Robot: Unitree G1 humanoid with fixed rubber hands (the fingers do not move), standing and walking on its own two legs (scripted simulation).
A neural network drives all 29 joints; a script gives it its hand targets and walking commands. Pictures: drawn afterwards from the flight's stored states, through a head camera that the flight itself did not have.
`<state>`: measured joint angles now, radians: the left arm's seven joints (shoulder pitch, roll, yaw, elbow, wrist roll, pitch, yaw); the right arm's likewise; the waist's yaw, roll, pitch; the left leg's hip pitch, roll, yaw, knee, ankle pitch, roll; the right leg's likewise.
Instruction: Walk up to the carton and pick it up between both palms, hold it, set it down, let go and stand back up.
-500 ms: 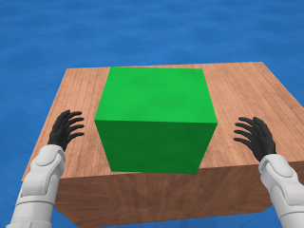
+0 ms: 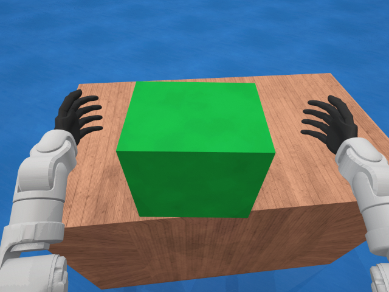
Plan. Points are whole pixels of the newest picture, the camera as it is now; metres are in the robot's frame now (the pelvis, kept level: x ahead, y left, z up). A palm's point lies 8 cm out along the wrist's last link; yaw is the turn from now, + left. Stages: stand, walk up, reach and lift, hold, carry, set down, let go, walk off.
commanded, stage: reach and lift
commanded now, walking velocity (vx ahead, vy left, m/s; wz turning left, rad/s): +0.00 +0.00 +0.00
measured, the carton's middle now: (194, 152) +0.43 +0.03 +0.03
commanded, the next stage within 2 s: none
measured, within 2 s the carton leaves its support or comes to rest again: neither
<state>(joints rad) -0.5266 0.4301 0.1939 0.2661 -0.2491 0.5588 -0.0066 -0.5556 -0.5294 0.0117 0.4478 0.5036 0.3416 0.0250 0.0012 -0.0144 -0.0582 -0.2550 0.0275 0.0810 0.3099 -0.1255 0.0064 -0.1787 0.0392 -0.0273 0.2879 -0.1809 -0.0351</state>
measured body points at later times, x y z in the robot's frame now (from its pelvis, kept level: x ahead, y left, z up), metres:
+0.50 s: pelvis +0.00 +0.01 +0.00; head +0.02 +0.02 +0.45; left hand +0.44 +0.27 +0.22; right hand +0.45 -0.24 +0.22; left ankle +0.02 +0.11 -0.75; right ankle -0.03 -0.09 -0.75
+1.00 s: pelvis +0.00 +0.00 +0.00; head +0.04 +0.01 +0.44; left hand +0.45 +0.27 +0.17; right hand +0.47 -0.23 +0.18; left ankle +0.02 +0.11 -0.75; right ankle -0.02 -0.09 -0.75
